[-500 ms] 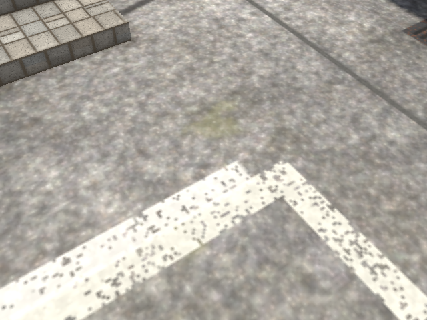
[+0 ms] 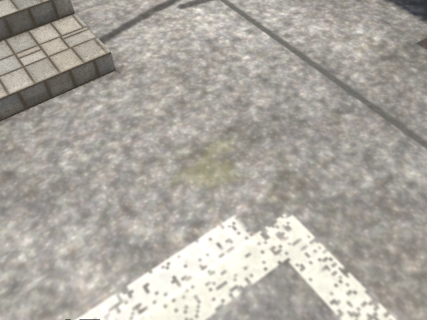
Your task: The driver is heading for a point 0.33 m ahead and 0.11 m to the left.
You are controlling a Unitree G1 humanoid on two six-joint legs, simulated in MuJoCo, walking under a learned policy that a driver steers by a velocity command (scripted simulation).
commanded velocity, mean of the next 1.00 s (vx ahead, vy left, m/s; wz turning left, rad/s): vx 0.22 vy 0.00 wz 0.19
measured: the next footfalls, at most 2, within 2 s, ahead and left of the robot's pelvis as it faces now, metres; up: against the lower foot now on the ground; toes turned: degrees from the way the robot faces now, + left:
left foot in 0.42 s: +0.38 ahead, +0.17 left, +0.00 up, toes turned +12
right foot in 0.78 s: +0.40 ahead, -0.07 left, +0.00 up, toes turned +10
